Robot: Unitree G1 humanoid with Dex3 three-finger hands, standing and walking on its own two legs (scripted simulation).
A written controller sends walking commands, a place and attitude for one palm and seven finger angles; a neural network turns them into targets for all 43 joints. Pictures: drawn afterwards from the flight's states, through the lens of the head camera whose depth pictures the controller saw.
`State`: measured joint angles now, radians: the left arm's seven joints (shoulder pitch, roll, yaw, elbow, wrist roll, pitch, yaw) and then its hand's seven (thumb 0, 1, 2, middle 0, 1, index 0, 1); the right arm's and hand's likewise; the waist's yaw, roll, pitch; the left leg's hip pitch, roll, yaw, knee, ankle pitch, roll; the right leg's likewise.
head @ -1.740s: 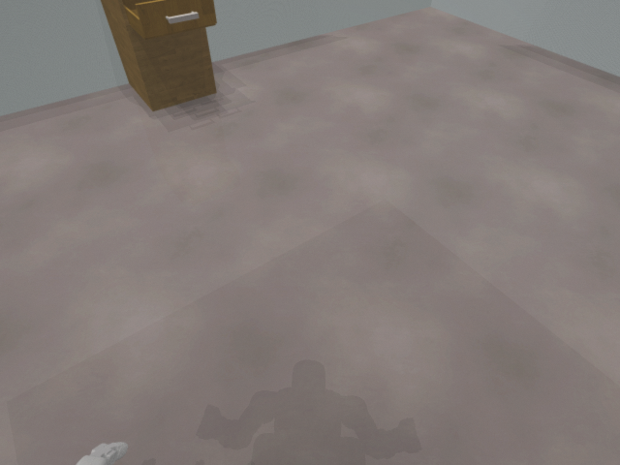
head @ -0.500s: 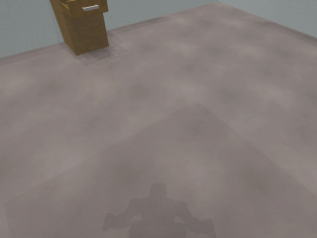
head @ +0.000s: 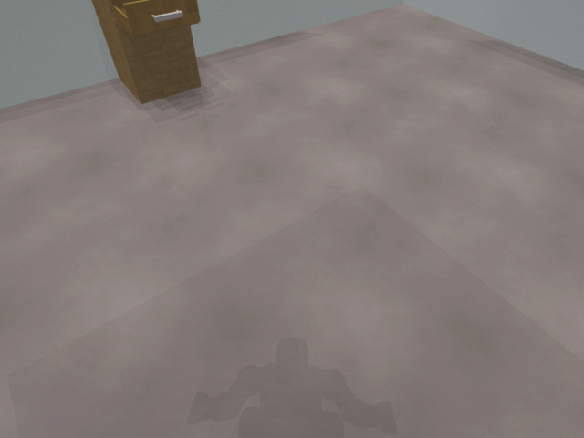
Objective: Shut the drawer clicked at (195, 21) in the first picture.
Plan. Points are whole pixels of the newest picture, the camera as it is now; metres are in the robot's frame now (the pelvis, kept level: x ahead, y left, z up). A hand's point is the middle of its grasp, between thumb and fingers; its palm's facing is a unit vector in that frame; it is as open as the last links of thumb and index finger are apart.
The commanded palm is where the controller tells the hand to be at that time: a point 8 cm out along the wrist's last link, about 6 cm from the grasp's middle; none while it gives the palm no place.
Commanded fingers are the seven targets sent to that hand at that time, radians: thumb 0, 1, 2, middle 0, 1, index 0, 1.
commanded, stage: walk to a spot facing it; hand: left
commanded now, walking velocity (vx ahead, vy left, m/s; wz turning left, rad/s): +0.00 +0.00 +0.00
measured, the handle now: (167, 15) +2.08 +0.78 -0.20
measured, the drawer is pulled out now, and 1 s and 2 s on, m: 0.23 0.23 0.23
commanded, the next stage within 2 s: none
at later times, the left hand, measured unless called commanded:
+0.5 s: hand out of the picture +0.02 +0.21 -0.20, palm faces +0.02 -0.99 -0.15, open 7.4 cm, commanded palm none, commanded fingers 0.00 0.90 0.90 -0.20 -0.30 -0.20 -0.30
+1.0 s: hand (214, 308) +0.39 +0.18 -0.18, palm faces +0.11 -0.98 -0.18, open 7.3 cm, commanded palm none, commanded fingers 0.00 0.90 0.90 -0.20 -0.30 -0.20 -0.30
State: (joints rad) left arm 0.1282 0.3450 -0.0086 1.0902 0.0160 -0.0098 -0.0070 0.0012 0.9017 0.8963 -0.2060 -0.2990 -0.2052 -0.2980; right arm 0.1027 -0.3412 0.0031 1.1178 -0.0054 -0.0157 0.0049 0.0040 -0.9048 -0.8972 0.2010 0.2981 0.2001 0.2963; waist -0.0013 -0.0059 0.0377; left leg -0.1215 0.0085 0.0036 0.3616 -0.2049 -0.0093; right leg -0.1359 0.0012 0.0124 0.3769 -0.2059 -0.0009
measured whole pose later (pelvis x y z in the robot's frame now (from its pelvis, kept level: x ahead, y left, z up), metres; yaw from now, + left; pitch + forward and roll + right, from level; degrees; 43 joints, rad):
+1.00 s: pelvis +0.31 +0.00 -0.02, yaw +6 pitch -2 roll +0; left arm 0.16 0.16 0.05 1.02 0.02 -0.09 0.01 -0.01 0.92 0.90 -0.20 -0.30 -0.20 -0.30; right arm 0.37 -0.14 -0.05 1.14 -0.01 -0.04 -0.01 0.01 -0.91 -0.90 0.20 0.30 0.20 0.30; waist -0.04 0.00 0.07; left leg -0.40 0.07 0.02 1.30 -0.35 0.04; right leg -0.29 -0.02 -0.18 0.58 -0.26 -0.06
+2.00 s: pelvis +0.74 +0.04 -0.01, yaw +7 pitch -2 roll +1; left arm 0.20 0.15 0.07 1.03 0.02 -0.08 0.01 -0.02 0.94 0.90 -0.21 -0.30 -0.21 -0.30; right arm 0.35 -0.15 -0.06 1.14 -0.02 -0.02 0.01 0.01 -0.91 -0.90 0.20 0.30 0.20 0.30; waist -0.03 0.03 0.05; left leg -0.44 0.10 0.06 1.22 -0.32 0.01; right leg -0.24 -0.05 -0.19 0.52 -0.24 -0.05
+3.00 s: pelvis +1.14 +0.08 -0.02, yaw +5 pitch -2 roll +2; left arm 0.11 0.14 0.05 0.99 0.02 -0.08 -0.02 0.00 0.91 0.90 -0.20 -0.30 -0.20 -0.30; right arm 0.46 -0.12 -0.04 1.18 -0.01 -0.03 0.01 0.01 -0.91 -0.90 0.20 0.30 0.20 0.30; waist -0.06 0.02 0.09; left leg -0.20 0.09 0.11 1.03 -0.48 0.00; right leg -0.38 -0.06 -0.15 0.64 -0.23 -0.08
